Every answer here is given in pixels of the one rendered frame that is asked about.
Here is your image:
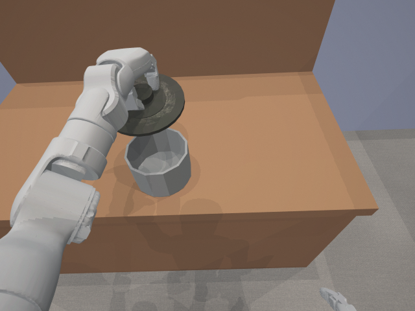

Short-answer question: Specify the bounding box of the pot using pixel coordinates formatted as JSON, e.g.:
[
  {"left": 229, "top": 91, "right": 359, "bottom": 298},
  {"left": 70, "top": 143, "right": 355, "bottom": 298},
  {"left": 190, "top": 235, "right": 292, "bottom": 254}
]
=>
[{"left": 124, "top": 128, "right": 191, "bottom": 197}]

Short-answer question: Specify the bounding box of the left robot upper arm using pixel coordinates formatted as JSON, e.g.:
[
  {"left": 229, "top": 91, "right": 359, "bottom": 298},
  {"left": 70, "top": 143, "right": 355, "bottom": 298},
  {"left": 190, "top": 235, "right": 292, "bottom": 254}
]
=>
[{"left": 0, "top": 170, "right": 101, "bottom": 311}]

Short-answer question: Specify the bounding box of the left robot hand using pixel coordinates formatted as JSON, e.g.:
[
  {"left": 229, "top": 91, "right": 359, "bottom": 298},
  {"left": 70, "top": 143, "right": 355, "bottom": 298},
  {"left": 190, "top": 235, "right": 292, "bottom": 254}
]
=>
[{"left": 96, "top": 47, "right": 160, "bottom": 111}]

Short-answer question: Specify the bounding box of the robot left forearm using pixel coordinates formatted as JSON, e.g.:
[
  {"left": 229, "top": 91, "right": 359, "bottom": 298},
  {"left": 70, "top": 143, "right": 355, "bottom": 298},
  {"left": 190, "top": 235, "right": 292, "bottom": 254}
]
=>
[{"left": 10, "top": 57, "right": 134, "bottom": 227}]

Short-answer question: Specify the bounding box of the lid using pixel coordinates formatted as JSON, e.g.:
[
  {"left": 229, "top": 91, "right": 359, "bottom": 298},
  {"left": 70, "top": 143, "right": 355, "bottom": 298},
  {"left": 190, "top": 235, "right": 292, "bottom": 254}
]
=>
[{"left": 117, "top": 74, "right": 185, "bottom": 137}]

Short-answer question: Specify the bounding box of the right robot hand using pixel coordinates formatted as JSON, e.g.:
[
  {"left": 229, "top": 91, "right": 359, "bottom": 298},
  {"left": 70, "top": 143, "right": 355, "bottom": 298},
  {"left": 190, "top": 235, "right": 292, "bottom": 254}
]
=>
[{"left": 320, "top": 288, "right": 356, "bottom": 311}]

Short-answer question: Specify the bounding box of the table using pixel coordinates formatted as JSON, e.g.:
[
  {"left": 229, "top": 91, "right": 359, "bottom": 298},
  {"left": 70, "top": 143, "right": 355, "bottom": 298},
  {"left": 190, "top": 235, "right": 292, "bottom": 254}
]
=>
[{"left": 0, "top": 0, "right": 379, "bottom": 274}]

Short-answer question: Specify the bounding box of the knob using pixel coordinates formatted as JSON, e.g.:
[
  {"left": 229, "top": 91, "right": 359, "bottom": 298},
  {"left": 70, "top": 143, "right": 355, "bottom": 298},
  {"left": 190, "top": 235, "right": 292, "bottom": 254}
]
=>
[{"left": 134, "top": 84, "right": 154, "bottom": 105}]

